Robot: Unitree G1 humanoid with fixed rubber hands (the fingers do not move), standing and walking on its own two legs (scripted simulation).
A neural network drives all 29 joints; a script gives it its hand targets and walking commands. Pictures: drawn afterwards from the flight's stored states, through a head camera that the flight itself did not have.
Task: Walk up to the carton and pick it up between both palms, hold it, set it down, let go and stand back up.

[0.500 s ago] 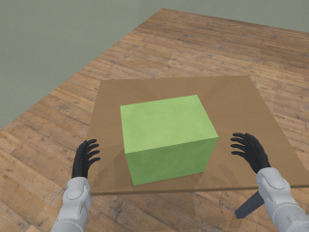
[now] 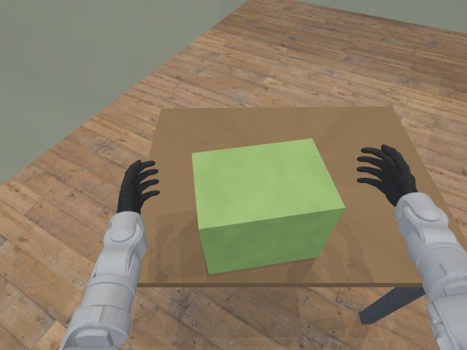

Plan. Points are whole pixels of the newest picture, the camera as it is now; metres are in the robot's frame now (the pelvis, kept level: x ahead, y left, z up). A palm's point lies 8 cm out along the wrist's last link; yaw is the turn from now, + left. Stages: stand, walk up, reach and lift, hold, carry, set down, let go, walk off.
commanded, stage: reach and lift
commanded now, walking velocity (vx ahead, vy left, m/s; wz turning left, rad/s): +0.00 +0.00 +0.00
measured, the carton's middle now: (258, 208) +0.42 +0.00 -0.06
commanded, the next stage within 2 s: none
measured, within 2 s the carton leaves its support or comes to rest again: neither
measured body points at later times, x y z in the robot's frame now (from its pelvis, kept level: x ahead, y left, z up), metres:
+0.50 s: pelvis +0.00 +0.00 +0.00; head +0.07 -0.01 +0.44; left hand +0.42 +0.23 +0.09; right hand +0.49 -0.22 +0.11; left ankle +0.00 +0.16 -0.74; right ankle -0.01 -0.12 -0.74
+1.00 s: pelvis -0.01 +0.00 -0.02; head +0.09 -0.01 +0.42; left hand +0.40 +0.24 +0.02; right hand +0.47 -0.21 +0.04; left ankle +0.00 +0.16 -0.74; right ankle -0.01 -0.12 -0.74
